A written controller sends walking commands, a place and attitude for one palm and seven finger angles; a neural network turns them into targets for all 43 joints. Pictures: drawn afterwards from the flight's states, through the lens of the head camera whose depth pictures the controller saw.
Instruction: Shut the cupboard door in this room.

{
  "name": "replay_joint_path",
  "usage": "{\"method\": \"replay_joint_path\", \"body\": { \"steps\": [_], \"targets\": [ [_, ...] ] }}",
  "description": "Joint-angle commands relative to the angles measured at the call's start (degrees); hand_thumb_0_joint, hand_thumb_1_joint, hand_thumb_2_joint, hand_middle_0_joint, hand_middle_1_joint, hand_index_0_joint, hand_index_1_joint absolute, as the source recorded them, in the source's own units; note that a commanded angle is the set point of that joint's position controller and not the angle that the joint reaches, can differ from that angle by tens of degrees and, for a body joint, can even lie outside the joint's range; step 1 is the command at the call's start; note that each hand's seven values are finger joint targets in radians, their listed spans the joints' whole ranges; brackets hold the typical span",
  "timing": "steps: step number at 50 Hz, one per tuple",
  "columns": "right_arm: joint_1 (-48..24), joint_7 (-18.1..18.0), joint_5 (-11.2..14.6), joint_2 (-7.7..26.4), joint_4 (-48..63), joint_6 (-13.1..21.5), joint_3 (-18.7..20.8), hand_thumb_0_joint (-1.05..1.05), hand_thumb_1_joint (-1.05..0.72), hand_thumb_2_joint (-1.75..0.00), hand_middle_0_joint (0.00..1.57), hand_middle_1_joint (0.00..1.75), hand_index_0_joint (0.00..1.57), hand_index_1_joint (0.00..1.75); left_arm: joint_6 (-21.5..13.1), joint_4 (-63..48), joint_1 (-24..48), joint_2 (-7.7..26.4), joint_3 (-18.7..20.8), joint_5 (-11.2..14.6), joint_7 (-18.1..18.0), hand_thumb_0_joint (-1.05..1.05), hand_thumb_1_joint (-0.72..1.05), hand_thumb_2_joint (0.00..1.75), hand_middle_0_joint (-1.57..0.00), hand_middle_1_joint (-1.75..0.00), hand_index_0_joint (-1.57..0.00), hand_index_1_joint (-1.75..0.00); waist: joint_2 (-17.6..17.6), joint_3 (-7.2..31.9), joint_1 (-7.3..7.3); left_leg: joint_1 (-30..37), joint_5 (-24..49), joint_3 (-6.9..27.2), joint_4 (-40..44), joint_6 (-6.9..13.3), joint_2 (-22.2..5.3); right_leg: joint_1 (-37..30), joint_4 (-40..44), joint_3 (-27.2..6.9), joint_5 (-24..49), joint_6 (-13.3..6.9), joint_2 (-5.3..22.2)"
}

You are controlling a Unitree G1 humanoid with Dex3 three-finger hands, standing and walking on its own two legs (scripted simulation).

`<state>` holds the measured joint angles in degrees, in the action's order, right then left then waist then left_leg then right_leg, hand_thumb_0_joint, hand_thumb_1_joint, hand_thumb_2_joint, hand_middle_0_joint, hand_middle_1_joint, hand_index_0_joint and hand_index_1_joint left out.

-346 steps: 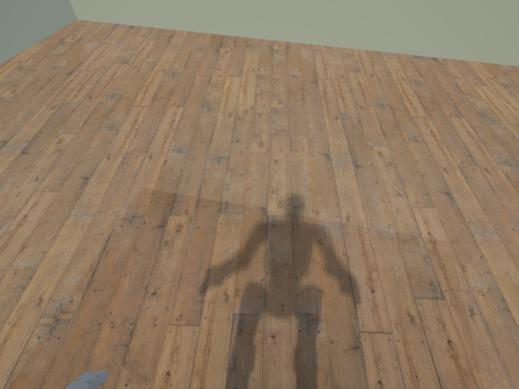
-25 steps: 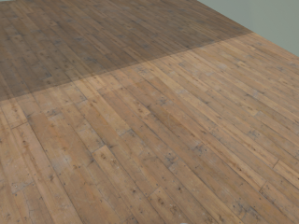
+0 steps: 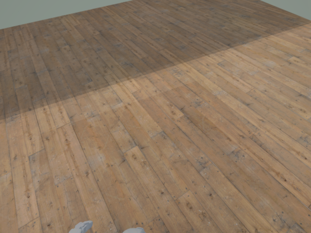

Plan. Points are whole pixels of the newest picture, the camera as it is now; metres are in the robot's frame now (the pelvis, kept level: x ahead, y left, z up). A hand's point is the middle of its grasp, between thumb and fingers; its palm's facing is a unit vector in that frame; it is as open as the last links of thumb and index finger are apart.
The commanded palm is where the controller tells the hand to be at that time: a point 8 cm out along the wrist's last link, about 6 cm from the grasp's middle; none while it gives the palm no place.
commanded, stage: turn or walk to find it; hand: left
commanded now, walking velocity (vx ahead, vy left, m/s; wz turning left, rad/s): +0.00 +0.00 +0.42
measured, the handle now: out of the picture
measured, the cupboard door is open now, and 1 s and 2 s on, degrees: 83 83 83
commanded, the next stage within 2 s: none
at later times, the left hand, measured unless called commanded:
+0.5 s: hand out of the picture -0.07 +0.26 -0.19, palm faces +0.28 -0.93 -0.24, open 7.4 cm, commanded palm none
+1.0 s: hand out of the picture -0.01 +0.22 -0.14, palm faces +0.39 -0.88 -0.28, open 7.4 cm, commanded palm none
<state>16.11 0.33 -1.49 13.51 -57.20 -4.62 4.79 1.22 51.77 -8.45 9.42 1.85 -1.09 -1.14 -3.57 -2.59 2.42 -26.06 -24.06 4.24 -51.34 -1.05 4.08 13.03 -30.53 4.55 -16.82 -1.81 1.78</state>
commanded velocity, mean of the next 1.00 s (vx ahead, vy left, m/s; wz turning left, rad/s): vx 0.00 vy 0.00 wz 0.42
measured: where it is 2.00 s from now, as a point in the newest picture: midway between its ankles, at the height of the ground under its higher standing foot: outside the picture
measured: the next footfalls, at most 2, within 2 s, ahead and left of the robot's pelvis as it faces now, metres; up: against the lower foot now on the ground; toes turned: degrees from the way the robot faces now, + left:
left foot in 0.40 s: -0.02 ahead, +0.15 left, +0.00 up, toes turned +15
right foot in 0.92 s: +0.04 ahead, -0.07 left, +0.00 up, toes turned +19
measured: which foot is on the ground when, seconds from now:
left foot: up 0.00-0.38, down 0.40-0.92, up 0.94-1.00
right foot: down 0.00-0.42, up 0.44-0.90, down 0.92-1.00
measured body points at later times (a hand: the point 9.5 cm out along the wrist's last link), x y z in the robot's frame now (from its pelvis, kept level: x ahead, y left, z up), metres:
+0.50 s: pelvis -0.03 +0.05 +0.00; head -0.01 +0.08 +0.44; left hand -0.08 +0.31 -0.17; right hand +0.12 -0.18 -0.13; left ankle -0.06 +0.14 -0.74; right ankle -0.02 -0.10 -0.69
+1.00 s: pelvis -0.04 +0.00 +0.00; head +0.00 -0.03 +0.45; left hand -0.03 +0.27 -0.12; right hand +0.08 -0.22 -0.17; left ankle -0.09 +0.13 -0.69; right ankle +0.00 -0.09 -0.74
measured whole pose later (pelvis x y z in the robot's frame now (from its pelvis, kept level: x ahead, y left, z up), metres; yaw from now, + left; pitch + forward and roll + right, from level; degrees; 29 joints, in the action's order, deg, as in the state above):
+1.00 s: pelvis -0.04 +0.00 +0.00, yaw +25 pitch +0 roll +2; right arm 15.1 0.1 -1.3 13.5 -56.7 -4.2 4.5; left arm 0.8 51.6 -7.8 9.7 1.6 -1.1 -0.9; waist -3.4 -3.2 2.3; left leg -24.2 -25.6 4.5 -50.4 -1.2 3.8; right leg 14.3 -31.7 4.7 -17.2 -1.8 2.2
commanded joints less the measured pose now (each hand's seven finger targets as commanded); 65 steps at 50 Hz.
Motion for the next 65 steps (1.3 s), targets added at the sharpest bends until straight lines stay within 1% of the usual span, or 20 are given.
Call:
{"method": "replay_joint_path", "body": {
  "steps": [1,8,15,18,19,20,21,22,23,27,31,39,43,44,45,46,47,49,52,65],
  "targets": [
    [1.3,0.5,-0.1,4.2,2.8,0.9,1.4,0.0,-0.9,-0.9,0.2,0.3,0.2,0.3,-1.7,-4.4,2.2,9.5,2.2,0.4,-0.9,0.0,0.9,0.9,-0.2,-0.3,-0.2,-0.3,10.8,-2.1,0.13,-6.0,4.4,-0.3,-18.7,-1.8,-4.2,1.7,16.3,-8.5,5.6,-3.0,14.6],
    [-3.0,0.4,0.1,4.3,3.4,0.8,0.9,0.0,-0.9,-0.9,0.2,0.3,0.2,0.3,-2.0,-1.5,-5.7,10.4,2.5,0.0,-1.0,0.0,0.9,0.9,-0.2,-0.3,-0.2,-0.3,12.1,-0.8,-3.17,-6.6,3.9,-2.0,-14.3,-3.8,-6.3,-4.8,14.8,-6.5,10.0,-4.8,16.6],
    [-7.4,0.3,1.0,2.5,5.0,2.2,-0.5,0.0,-0.9,-0.9,0.2,0.3,0.2,0.3,-1.4,0.6,-8.4,13.9,3.8,-0.9,-0.8,0.0,0.9,0.9,-0.2,-0.3,-0.2,-0.3,15.1,2.8,-5.31,2.9,-3.6,-7.3,7.8,-2.5,-6.2,-7.7,8.6,-4.3,23.0,-6.9,19.5],
    [-2.9,0.0,1.1,3.2,3.8,3.1,-0.7,0.0,-0.9,-0.9,0.2,0.3,0.2,0.3,-1.0,1.3,-7.2,14.2,3.9,-0.3,-0.5,0.0,0.9,0.9,-0.2,-0.3,-0.2,-0.3,13.9,6.0,-2.43,12.7,7.7,-9.0,23.0,-1.5,-4.9,-5.9,1.5,0.3,24.8,-2.8,17.2],
    [-0.8,0.1,1.1,5.2,3.3,3.5,-0.3,0.0,-0.9,-0.9,0.2,0.3,0.2,0.3,-0.6,1.2,-6.8,13.0,3.6,0.2,-0.4,0.0,0.9,0.9,-0.2,-0.3,-0.2,-0.3,7.9,7.2,-1.14,20.1,15.6,-6.7,29.6,-0.9,-6.7,-0.7,-4.6,2.8,19.2,0.1,15.2],
    [0.7,-0.1,0.5,10.4,3.6,4.2,0.9,0.0,-0.9,-0.9,0.2,0.3,0.2,0.3,-0.2,-0.3,-8.0,9.5,3.2,0.6,-0.3,0.0,0.9,0.9,-0.2,-0.3,-0.2,-0.3,-7.2,8.8,-0.36,27.4,28.9,9.1,33.1,3.7,-19.2,11.5,-15.7,6.1,0.6,4.3,8.6],
    [2.5,-0.6,0.6,14.4,3.3,3.8,1.7,0.0,-0.9,-0.9,0.2,0.3,0.2,0.3,0.3,-2.1,-5.2,7.2,1.9,0.3,-0.3,0.0,0.9,0.9,-0.2,-0.3,-0.2,-0.3,-14.4,6.8,0.73,26.1,45.2,16.5,32.8,9.4,-27.3,18.7,-24.1,3.1,-20.4,6.2,4.7],
    [2.0,-0.6,0.3,14.0,3.2,3.4,1.5,0.0,-0.9,-0.9,0.2,0.3,0.2,0.3,0.9,-2.2,-3.6,8.8,2.2,0.1,-0.4,0.0,0.9,0.9,-0.2,-0.3,-0.2,-0.3,-7.8,6.2,0.92,22.1,40.2,13.0,31.9,12.1,-28.0,16.4,-29.4,-0.3,-19.1,5.2,5.6],
    [-0.2,-1.2,0.2,11.7,3.2,3.7,0.9,0.0,-0.9,-0.9,0.2,0.3,0.2,0.3,1.4,-1.1,-2.3,8.2,2.4,-0.2,-0.5,0.0,0.9,0.9,-0.2,-0.3,-0.2,-0.3,-11.8,4.2,0.48,18.9,36.8,11.2,33.5,10.1,-23.5,17.4,-30.8,-2.7,-15.4,5.4,5.9],
    [-4.8,-1.7,0.5,9.0,4.9,4.4,-0.3,0.0,-0.9,-0.9,0.2,0.3,0.2,0.3,0.7,0.9,-3.9,9.0,2.7,0.0,0.5,0.0,0.9,0.9,-0.2,-0.3,-0.2,-0.3,-4.6,2.3,-1.88,20.6,40.4,5.8,32.0,8.3,-17.3,18.7,-34.2,-2.8,-5.9,6.5,4.6],
    [-2.4,-1.7,0.7,8.9,4.6,4.6,0.0,0.0,-0.9,-0.9,0.2,0.3,0.2,0.3,0.7,0.2,-2.9,9.1,2.5,0.2,0.2,0.0,0.9,0.9,-0.2,-0.3,-0.2,-0.3,-3.9,4.4,-1.43,23.8,44.7,6.5,31.4,8.9,-16.7,18.3,-32.2,-3.4,-4.9,7.5,4.2],
    [-1.4,-1.4,0.0,9.2,5.1,3.8,0.8,0.0,-0.9,-0.9,0.2,0.3,0.2,0.3,0.5,-3.0,2.1,7.7,1.9,0.6,-0.1,0.0,0.9,0.9,-0.2,-0.3,-0.2,-0.3,-4.7,3.4,-0.15,19.0,36.3,14.5,30.9,11.2,-17.2,12.1,-17.0,-3.6,-9.4,6.7,1.9],
    [-3.7,-1.1,0.1,9.2,5.8,3.5,1.2,0.0,-0.9,-0.9,0.2,0.3,0.2,0.3,-0.4,-2.0,-3.3,7.8,2.1,0.9,-0.3,0.0,0.9,0.9,-0.2,-0.3,-0.2,-0.3,-4.5,5.9,-2.96,12.9,34.0,14.5,26.6,8.6,-13.9,-0.4,-0.3,-2.0,0.4,5.7,-0.2],
    [-4.0,-0.9,0.5,8.3,5.9,3.5,1.2,0.0,-0.9,-0.9,0.2,0.3,0.2,0.3,-0.8,-1.7,-5.2,9.0,2.3,0.8,-0.4,0.0,0.9,0.9,-0.2,-0.3,-0.2,-0.3,-2.0,6.6,-3.92,9.1,29.0,13.5,24.3,6.4,-11.7,-6.4,7.0,-2.6,6.3,5.4,0.9],
    [-3.0,-0.6,1.0,5.5,6.2,3.6,0.8,0.0,-0.9,-0.9,0.2,0.3,0.2,0.3,-1.4,-1.4,-6.8,12.1,3.0,0.2,-0.7,0.0,0.9,0.9,-0.2,-0.3,-0.2,-0.3,6.0,7.9,-4.45,0.4,16.8,9.5,18.5,3.3,-7.7,-15.2,11.6,-9.9,7.2,3.3,8.9],
    [-3.3,-0.5,1.0,2.4,7.8,3.6,0.2,0.0,-0.9,-0.9,0.2,0.3,0.2,0.3,-1.7,-1.5,-7.9,16.7,3.9,-0.5,-1.1,0.0,0.9,0.9,-0.2,-0.3,-0.2,-0.3,20.5,6.8,-5.28,-8.2,-5.1,-0.3,5.8,-0.4,0.2,-16.8,13.7,-23.4,12.8,-2.8,22.7],
    [-4.4,-0.6,0.5,5.2,7.9,2.9,1.1,0.0,-0.9,-0.9,0.2,0.3,0.2,0.3,-1.3,-2.3,-7.7,17.0,3.6,-0.1,-1.1,0.0,0.9,0.9,-0.2,-0.3,-0.2,-0.3,16.3,5.7,-5.58,-5.9,-9.9,0.9,-5.3,-0.4,-1.4,-7.6,14.8,-23.9,12.6,-7.2,26.7],
    [-2.5,-0.2,0.2,5.5,5.6,1.5,1.5,0.0,-0.9,-0.9,0.2,0.3,0.2,0.3,-1.2,-3.8,-0.4,13.2,3.5,0.2,-1.4,0.0,0.9,0.9,-0.2,-0.3,-0.2,-0.3,13.9,1.2,-2.15,-5.8,-3.6,2.1,-15.1,-0.4,-3.7,-0.4,17.2,-17.8,2.7,-5.8,21.1],
    [0.8,0.6,0.0,4.2,3.1,1.1,1.2,0.0,-0.9,-0.9,0.2,0.3,0.2,0.3,-1.9,-4.1,1.0,9.7,2.1,0.3,-0.8,0.0,0.9,0.9,-0.2,-0.3,-0.2,-0.3,10.7,-0.2,-0.48,-5.4,4.4,-0.7,-19.0,-1.9,-4.5,-0.7,14.9,-6.9,8.6,-3.0,14.4],
    [-7.1,0.4,0.9,2.4,4.8,2.0,-0.6,0.0,-0.9,-0.9,0.2,0.3,0.2,0.3,-1.5,0.5,-8.0,13.5,3.6,-0.8,-0.8,0.0,0.9,0.9,-0.2,-0.3,-0.2,-0.3,14.9,2.5,-5.17,1.6,-2.7,-7.4,5.3,-2.7,-6.6,-7.9,9.3,-2.8,22.7,-6.6,19.2]
  ]
}}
